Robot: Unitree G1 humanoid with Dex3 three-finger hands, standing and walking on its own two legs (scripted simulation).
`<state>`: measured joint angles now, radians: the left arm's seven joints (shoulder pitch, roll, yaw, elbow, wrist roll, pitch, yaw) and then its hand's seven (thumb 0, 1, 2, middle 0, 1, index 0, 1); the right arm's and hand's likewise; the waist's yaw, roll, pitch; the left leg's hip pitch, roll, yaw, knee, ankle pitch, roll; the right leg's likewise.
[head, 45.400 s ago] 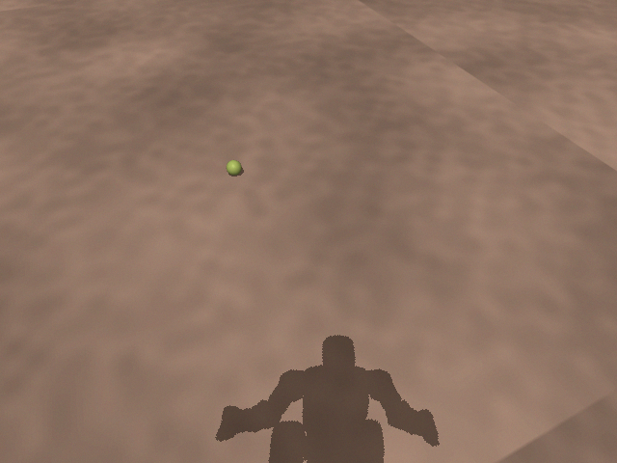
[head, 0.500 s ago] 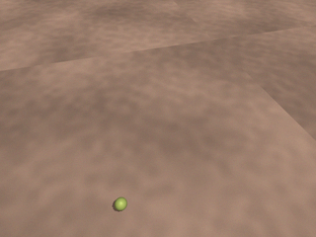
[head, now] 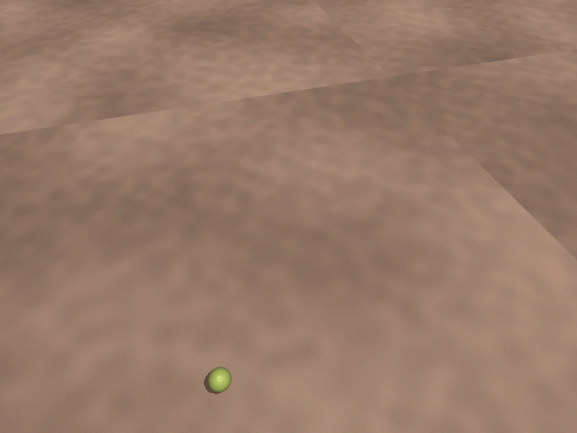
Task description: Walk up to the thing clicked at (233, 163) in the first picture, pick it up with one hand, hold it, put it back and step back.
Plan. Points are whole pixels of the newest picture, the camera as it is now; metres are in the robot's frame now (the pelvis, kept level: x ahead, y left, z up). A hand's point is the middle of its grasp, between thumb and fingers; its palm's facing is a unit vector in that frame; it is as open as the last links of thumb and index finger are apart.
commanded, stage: stand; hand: left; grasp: from above
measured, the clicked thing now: (219, 379) +0.44 +0.25 -0.74
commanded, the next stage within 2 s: step back in 0.56 s
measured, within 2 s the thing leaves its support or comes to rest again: neither
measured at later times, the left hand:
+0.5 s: hand out of the picture +0.05 +0.25 -0.16, palm faces +0.00 -0.94 -0.33, open 7.4 cm
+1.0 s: hand out of the picture +0.09 +0.31 -0.18, palm faces -0.01 -0.94 -0.35, open 7.4 cm
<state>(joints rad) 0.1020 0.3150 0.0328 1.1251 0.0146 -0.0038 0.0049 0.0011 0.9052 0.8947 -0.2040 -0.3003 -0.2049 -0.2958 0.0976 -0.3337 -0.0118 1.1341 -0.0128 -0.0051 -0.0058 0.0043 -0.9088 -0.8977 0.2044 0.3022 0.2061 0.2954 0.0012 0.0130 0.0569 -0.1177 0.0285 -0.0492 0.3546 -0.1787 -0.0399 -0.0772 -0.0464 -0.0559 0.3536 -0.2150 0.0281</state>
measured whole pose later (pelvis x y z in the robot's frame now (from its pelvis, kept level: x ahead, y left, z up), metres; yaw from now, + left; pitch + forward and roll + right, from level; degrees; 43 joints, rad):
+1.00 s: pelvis -0.07 +0.05 -0.02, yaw +1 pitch +0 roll -1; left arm 0.00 0.40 0.07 0.90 -0.01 0.06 0.03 0.00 0.91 0.89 -0.20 -0.30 -0.20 -0.29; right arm 0.15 -0.35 -0.05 0.94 -0.02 0.04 0.00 0.00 -0.91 -0.90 0.21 0.30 0.21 0.30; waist -0.04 -0.05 0.21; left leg -0.32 -0.03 0.00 0.61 -0.28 0.06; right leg -0.48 0.09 0.15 1.09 -0.52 -0.03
